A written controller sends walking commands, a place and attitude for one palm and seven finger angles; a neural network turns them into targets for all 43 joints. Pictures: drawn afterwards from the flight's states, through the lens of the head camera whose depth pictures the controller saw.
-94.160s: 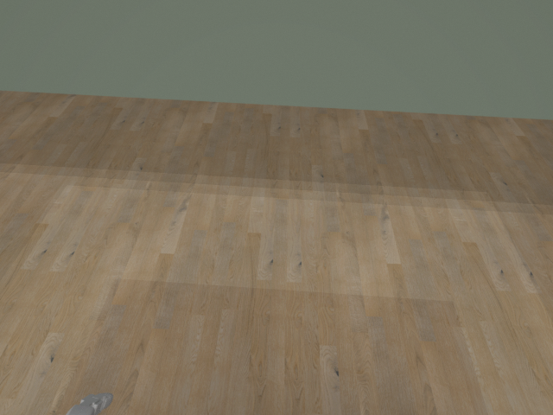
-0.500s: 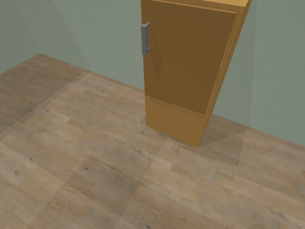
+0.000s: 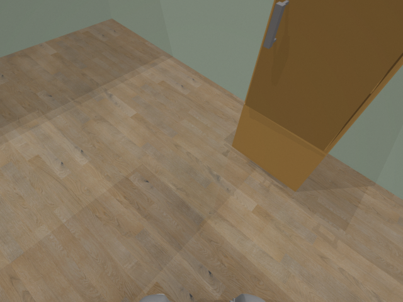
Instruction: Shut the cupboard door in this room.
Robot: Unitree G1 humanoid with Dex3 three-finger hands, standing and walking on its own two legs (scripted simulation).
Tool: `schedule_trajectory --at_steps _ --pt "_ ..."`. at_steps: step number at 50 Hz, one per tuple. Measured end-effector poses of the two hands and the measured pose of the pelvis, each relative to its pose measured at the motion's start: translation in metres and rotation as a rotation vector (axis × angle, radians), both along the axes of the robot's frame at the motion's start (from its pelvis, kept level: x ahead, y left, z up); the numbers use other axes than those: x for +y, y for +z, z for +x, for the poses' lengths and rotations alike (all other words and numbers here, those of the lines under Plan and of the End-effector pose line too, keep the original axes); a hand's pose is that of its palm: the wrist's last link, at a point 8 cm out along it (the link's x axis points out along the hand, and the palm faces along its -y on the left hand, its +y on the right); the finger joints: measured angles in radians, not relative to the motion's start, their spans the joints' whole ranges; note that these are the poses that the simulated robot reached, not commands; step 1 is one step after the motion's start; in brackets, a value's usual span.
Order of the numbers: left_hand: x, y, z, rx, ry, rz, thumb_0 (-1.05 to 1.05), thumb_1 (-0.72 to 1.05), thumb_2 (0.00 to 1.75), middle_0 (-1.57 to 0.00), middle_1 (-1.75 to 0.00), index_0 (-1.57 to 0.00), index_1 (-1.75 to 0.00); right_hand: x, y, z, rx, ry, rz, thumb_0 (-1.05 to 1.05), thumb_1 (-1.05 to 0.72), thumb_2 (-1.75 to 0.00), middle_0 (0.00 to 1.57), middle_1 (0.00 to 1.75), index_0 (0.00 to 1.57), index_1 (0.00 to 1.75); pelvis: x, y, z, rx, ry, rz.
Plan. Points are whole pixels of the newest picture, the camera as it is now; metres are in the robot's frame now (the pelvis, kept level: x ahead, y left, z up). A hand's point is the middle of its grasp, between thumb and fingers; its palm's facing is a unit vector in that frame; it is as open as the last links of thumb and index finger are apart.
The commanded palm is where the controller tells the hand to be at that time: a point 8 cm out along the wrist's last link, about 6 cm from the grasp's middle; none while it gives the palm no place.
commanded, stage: walk to a spot facing it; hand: left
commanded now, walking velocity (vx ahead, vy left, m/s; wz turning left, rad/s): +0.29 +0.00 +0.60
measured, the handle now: (276, 24) +0.97 -0.23 +0.07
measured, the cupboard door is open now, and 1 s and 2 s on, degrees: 2 2 2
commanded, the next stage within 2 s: turn to face it in 0.80 s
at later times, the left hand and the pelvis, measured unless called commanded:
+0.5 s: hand out of the picture +0.12 +0.19 -0.13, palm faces +0.29 -0.92 -0.26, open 7.4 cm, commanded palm none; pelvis +0.08 -0.03 +0.02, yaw +18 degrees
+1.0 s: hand out of the picture +0.05 +0.19 -0.17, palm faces +0.63 -0.74 -0.22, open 7.4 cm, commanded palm none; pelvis +0.21 +0.08 -0.01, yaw +35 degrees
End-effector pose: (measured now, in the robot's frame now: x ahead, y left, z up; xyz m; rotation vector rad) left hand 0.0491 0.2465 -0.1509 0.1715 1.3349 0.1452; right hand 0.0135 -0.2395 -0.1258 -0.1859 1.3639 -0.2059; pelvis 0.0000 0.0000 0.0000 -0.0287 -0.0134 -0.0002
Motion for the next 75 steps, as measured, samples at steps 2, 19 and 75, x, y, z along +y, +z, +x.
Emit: schedule_trajectory --at_steps 2,19,75 --pt "0.009 0.008 -0.002 -0.006 0.023 0.005 0.01 0.91 0.9 -0.2 -0.3 -0.21 -0.3 0.008 0.005 0.002 0.004 0.023 0.001 0.0 -0.9 -0.9 0.21 0.3 0.21 0.29 0.005 0.006 0.0 0.014 0.021 -0.003" --pt "0.01 0.056 0.054 -0.21 0.12 0.062 0.01 0.91 0.9 -0.2 -0.3 -0.2 -0.3 -0.016 0.01 0.055 0.036 0.151 0.021 0.0 -0.9 -0.9 0.21 0.3 0.21 0.3 -0.011 0.022 0.045 0.057 0.211 0.012" --pt "0.13 0.021 0.251 -0.091 0.325 0.018 0.01 0.91 0.9 -0.2 -0.3 -0.2 -0.3 0.14 -0.011 0.383 0.012 0.325 0.001 0.0 -0.91 -0.9 0.21 0.3 0.21 0.29 0.127 0.002 0.311 0.027 0.328 0.001"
